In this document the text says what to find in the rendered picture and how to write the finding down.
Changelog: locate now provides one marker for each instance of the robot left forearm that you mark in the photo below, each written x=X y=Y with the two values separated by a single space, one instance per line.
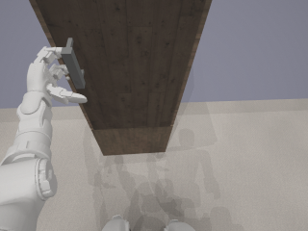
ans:
x=34 y=134

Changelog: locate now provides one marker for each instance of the cupboard door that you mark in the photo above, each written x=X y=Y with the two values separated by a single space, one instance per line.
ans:
x=134 y=54

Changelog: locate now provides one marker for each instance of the left robot thigh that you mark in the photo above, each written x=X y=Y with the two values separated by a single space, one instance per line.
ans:
x=117 y=224

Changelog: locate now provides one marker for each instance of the robot left upper arm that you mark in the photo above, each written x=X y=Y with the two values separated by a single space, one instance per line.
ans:
x=24 y=188

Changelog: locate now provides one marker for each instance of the robot left shin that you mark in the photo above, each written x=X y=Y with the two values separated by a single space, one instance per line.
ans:
x=117 y=217

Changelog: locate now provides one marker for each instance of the left robot hand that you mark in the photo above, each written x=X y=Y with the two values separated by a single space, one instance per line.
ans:
x=39 y=77

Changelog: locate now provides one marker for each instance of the handle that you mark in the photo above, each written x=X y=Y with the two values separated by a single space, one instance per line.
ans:
x=71 y=63

